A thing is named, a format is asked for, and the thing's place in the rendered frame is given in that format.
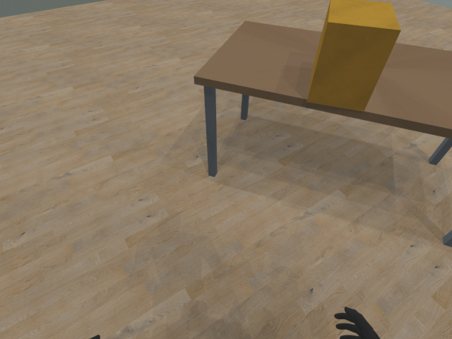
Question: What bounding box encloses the table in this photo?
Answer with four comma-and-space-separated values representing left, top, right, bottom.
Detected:
194, 21, 452, 247

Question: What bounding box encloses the right robot hand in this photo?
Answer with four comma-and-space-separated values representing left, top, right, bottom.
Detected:
334, 307, 380, 339

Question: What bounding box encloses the carton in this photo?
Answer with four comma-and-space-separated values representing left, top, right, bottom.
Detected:
307, 0, 401, 112

